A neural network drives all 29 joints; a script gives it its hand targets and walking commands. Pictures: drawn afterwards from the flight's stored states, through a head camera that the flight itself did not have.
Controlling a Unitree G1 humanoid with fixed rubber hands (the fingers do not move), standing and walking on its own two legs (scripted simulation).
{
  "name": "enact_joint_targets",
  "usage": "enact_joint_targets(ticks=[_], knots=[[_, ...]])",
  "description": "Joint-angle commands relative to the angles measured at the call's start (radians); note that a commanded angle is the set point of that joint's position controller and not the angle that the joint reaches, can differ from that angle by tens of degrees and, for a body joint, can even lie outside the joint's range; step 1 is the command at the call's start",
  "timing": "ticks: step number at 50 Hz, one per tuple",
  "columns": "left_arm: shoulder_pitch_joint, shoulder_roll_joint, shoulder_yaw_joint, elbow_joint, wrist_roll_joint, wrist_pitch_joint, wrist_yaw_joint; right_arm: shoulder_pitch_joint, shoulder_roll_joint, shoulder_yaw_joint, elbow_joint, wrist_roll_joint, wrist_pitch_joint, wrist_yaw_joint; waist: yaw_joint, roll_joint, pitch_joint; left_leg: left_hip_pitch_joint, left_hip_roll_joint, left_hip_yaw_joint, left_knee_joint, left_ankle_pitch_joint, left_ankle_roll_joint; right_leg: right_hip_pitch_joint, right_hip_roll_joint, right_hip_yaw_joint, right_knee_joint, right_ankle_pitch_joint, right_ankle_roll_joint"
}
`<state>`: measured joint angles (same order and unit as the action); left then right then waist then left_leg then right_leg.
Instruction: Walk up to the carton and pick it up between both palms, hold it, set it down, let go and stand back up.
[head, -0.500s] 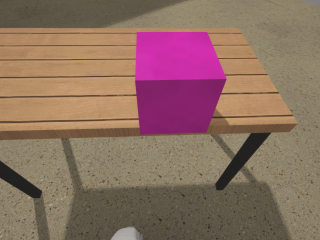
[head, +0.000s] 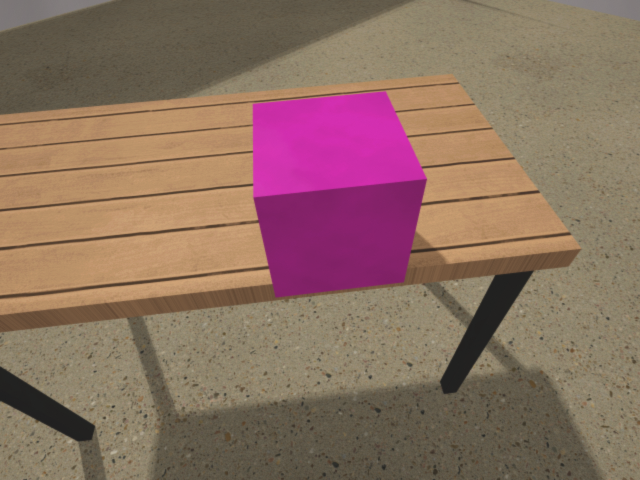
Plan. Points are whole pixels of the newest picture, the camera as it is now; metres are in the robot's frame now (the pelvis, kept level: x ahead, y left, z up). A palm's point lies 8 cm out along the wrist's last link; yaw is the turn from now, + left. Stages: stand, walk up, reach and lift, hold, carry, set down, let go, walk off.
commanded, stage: walk up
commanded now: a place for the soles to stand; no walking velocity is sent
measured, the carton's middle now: (330, 195) +0.50 +0.00 +0.07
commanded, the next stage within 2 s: none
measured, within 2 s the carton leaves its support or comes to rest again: neither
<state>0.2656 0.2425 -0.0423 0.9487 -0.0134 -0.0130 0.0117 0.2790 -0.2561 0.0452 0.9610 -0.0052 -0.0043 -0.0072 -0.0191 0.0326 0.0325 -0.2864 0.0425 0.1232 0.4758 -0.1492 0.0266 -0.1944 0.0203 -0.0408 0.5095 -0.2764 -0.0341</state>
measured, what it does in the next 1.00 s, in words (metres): steps to the right: right foot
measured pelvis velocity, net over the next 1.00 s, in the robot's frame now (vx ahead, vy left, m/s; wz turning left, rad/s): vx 0.10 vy -0.19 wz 0.15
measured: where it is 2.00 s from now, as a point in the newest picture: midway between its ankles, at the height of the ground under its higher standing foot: outside the picture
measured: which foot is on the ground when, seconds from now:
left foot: down 0.00-0.64, up 0.66-1.00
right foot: down 0.00-0.24, up 0.26-0.62, down 0.64-1.00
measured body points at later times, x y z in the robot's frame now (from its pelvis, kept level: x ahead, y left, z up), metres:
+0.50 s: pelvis +0.02 -0.06 +0.01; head +0.03 -0.05 +0.46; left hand +0.06 +0.23 -0.13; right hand -0.05 -0.33 -0.12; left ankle +0.07 +0.10 -0.73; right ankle +0.07 -0.21 -0.68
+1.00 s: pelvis +0.10 -0.19 +0.01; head +0.13 -0.24 +0.46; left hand +0.01 +0.03 -0.11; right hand +0.13 -0.45 -0.17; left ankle +0.10 -0.04 -0.67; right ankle +0.08 -0.25 -0.74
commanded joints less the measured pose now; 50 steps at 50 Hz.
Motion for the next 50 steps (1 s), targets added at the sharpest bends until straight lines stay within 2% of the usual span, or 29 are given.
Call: enact_joint_targets(ticks=[1,6,9,10,11,12,13,16,18,19,23,25,26,28,29,30,31,32,33,34,35,36,38,39,40,41,42,48,50], knots=[[0.03,0.108,0.015,-0.002,0.004,-0.007,0.004,0.027,-0.097,-0.013,-0.01,0.002,-0.013,-0.006,0.014,-0.041,0.033,0.043,0.097,-0.168,-0.113,-0.094,0.032,-0.085,-0.119,0.151,-0.146,0.005,-0.033],[0.031,0.114,0.011,0.021,0.007,-0.007,0.007,0.031,-0.109,-0.012,0.009,0.0,-0.012,-0.007,0.017,0.016,0.018,0.036,0.104,-0.18,-0.125,-0.109,0.04,-0.064,-0.119,0.143,-0.146,0.006,-0.031],[0.02,0.117,0.007,0.033,0.007,-0.008,0.008,0.036,-0.099,-0.01,0.02,0.001,-0.012,-0.008,0.014,-0.011,0.023,0.055,0.105,-0.174,-0.117,-0.073,0.036,-0.065,-0.122,0.139,-0.149,0.035,-0.03],[0.064,0.186,0.054,0.007,0.063,0.005,-0.017,0.227,-0.131,-0.053,0.016,-0.036,-0.018,-0.02,-0.024,-0.022,-0.049,0.194,0.176,-0.325,-0.163,-0.484,0.101,-0.181,-0.05,0.058,0.007,-0.363,-0.012],[0.042,0.172,0.053,-0.007,0.079,0.022,-0.027,0.302,-0.201,-0.083,0.042,-0.037,-0.008,-0.034,-0.057,0.074,-0.007,0.246,0.31,-0.519,-0.301,-0.746,0.154,-0.341,-0.001,-0.02,0.182,-0.426,0.017],[0.043,0.166,0.057,-0.022,0.095,0.039,-0.034,0.319,-0.224,-0.098,0.056,-0.031,0.002,-0.053,-0.059,0.096,0.029,0.218,0.415,-0.64,-0.366,-0.822,0.189,-0.416,-0.039,0.001,0.346,-0.41,0.036],[0.038,0.151,0.054,-0.026,0.1,0.05,-0.041,0.296,-0.205,-0.097,0.055,-0.03,0.003,-0.068,-0.047,0.052,0.082,0.191,0.432,-0.644,-0.377,-0.796,0.19,-0.475,-0.08,0.043,0.405,-0.355,0.054],[0.026,0.122,0.051,-0.05,0.094,0.043,-0.054,0.232,-0.146,-0.097,0.025,-0.034,-0.022,-0.073,-0.015,0.049,0.086,0.171,0.342,-0.489,-0.346,-0.556,0.141,-0.483,-0.129,0.074,0.439,-0.154,0.084],[0.051,0.123,0.06,-0.043,0.085,0.043,-0.066,0.207,-0.12,-0.102,0.016,-0.03,-0.036,-0.065,0.001,0.062,0.042,0.125,0.268,-0.366,-0.343,-0.496,0.114,-0.405,-0.11,0.047,0.493,-0.079,0.098],[0.077,0.113,0.06,-0.039,0.082,0.046,-0.071,0.185,-0.125,-0.105,0.002,-0.033,-0.04,-0.065,0.014,0.081,0.028,0.109,0.261,-0.325,-0.338,-0.474,0.112,-0.388,-0.117,0.046,0.503,-0.051,0.102],[0.075,0.1,0.053,-0.05,0.065,0.054,-0.076,0.153,-0.152,-0.121,-0.028,-0.038,-0.04,-0.051,0.03,0.159,0.048,-0.035,0.226,-0.238,-0.346,-0.517,0.113,-0.284,-0.13,0.022,0.428,-0.035,0.102],[0.097,0.088,0.049,-0.044,0.05,0.047,-0.066,0.093,-0.175,-0.121,-0.049,-0.048,-0.03,-0.036,0.041,0.225,0.067,-0.139,0.198,-0.171,-0.311,-0.516,0.102,-0.142,-0.131,-0.012,0.295,-0.048,0.092],[0.125,0.096,0.053,-0.035,0.045,0.041,-0.06,0.067,-0.187,-0.12,-0.059,-0.054,-0.022,-0.029,0.051,0.238,0.066,-0.181,0.191,-0.167,-0.276,-0.528,0.101,-0.071,-0.117,-0.033,0.253,-0.045,0.088],[0.235,0.114,0.072,0.006,0.043,0.033,-0.039,0.056,-0.194,-0.111,-0.062,-0.062,0.0,-0.02,0.088,0.148,0.062,-0.273,0.173,-0.175,-0.153,-0.621,0.083,0.096,-0.079,-0.073,0.148,-0.013,0.068],[0.308,0.132,0.083,0.029,0.046,0.026,-0.025,0.077,-0.164,-0.093,-0.056,-0.064,0.012,-0.014,0.108,0.056,0.067,-0.309,0.12,-0.161,-0.003,-0.64,0.055,0.142,-0.072,-0.042,0.084,-0.02,0.075],[0.35,0.162,0.09,0.045,0.046,0.019,-0.011,0.121,-0.091,-0.065,-0.046,-0.064,0.024,-0.008,0.111,-0.152,0.091,-0.291,0.02,-0.103,0.211,-0.627,0.026,0.073,-0.08,0.005,-0.045,-0.103,0.106],[0.354,0.237,0.096,0.024,0.047,0.01,0.001,0.161,0.004,-0.038,-0.064,-0.055,0.03,-0.001,0.096,-0.385,0.135,-0.336,-0.071,-0.116,0.453,-0.594,-0.011,-0.075,-0.298,0.373,-0.27,-0.464,0.107],[0.258,0.255,0.091,-0.001,0.028,0.018,0.015,0.216,0.011,-0.044,-0.065,-0.05,0.038,-0.001,0.023,-0.305,0.229,-0.315,-0.061,-0.204,0.555,-0.514,-0.015,-0.254,-0.387,0.548,-0.411,-0.679,0.094],[0.173,0.296,0.099,-0.013,0.014,0.025,0.027,0.22,-0.032,-0.064,-0.069,-0.037,0.041,-0.004,-0.006,-0.268,0.268,-0.325,-0.037,-0.221,0.6,-0.442,-0.014,-0.312,-0.425,0.601,-0.492,-0.799,0.034],[0.122,0.29,0.099,-0.03,0.005,0.025,0.027,0.189,-0.042,-0.064,-0.071,-0.037,0.037,-0.006,-0.013,-0.246,0.299,-0.323,-0.013,-0.235,0.605,-0.371,-0.018,-0.332,-0.409,0.548,-0.498,-0.753,0.021],[0.102,0.246,0.088,-0.035,0.01,0.017,0.02,0.187,-0.064,-0.07,-0.051,-0.039,0.03,-0.009,-0.023,-0.202,0.296,-0.315,-0.014,-0.246,0.595,-0.291,-0.019,-0.285,-0.367,0.465,-0.463,-0.639,0.049],[0.103,0.194,0.075,-0.034,0.018,0.008,0.015,0.212,-0.082,-0.077,-0.018,-0.036,0.02,-0.006,-0.028,-0.19,0.25,-0.283,-0.016,-0.239,0.559,-0.236,-0.025,-0.224,-0.323,0.357,-0.419,-0.488,0.074],[0.149,0.104,0.055,-0.025,0.033,-0.009,0.011,0.23,-0.092,-0.082,0.014,-0.039,0.01,0.001,-0.018,-0.177,0.164,-0.264,-0.04,-0.229,0.541,-0.168,-0.029,-0.081,-0.284,0.261,-0.357,-0.288,0.1],[0.182,0.073,0.048,-0.024,0.035,-0.016,0.012,0.219,-0.092,-0.081,0.017,-0.039,0.011,0.003,-0.011,-0.146,0.136,-0.27,-0.047,-0.231,0.538,-0.142,-0.03,-0.025,-0.283,0.244,-0.336,-0.21,0.11],[0.198,0.059,0.045,-0.014,0.038,-0.022,0.014,0.207,-0.079,-0.081,0.023,-0.038,0.014,0.002,-0.009,-0.16,0.119,-0.285,-0.052,-0.228,0.523,-0.11,-0.032,0.036,-0.283,0.21,-0.318,-0.128,0.109],[0.225,0.045,0.041,-0.013,0.038,-0.028,0.017,0.19,-0.083,-0.082,0.024,-0.039,0.019,0.002,-0.002,-0.143,0.093,-0.305,-0.061,-0.23,0.528,-0.083,-0.035,0.104,-0.284,0.205,-0.305,-0.052,0.123],[0.25,0.043,0.041,-0.013,0.041,-0.033,0.024,0.166,-0.078,-0.08,0.025,-0.039,0.024,0.001,0.011,-0.141,0.078,-0.319,-0.062,-0.229,0.517,-0.076,-0.039,0.155,-0.298,0.19,-0.286,0.035,0.116],[0.346,0.021,0.034,-0.009,0.049,-0.044,0.052,0.063,-0.048,-0.067,0.05,-0.044,0.046,-0.009,0.044,-0.194,0.06,-0.368,-0.047,-0.192,0.479,-0.072,-0.048,0.314,-0.32,0.071,-0.192,0.559,0.133],[0.364,0.019,0.034,-0.014,0.049,-0.041,0.056,0.031,-0.033,-0.062,0.061,-0.045,0.048,-0.01,0.05,-0.208,0.083,-0.375,-0.05,-0.179,0.469,-0.084,-0.047,0.323,-0.317,0.046,-0.171,0.659,0.138]])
